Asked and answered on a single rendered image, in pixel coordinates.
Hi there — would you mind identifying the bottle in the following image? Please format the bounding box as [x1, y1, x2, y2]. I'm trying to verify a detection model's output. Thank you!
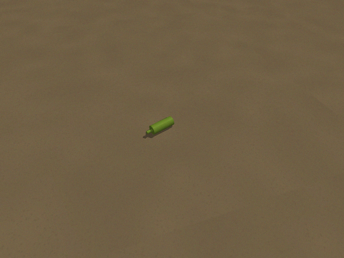
[146, 116, 174, 135]

